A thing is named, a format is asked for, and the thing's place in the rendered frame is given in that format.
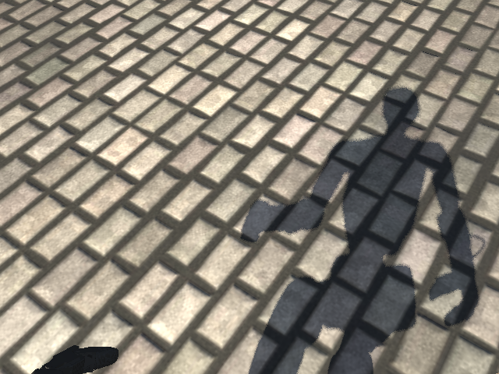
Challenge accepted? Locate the left robot hand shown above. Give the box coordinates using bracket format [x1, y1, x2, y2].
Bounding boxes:
[31, 345, 119, 374]

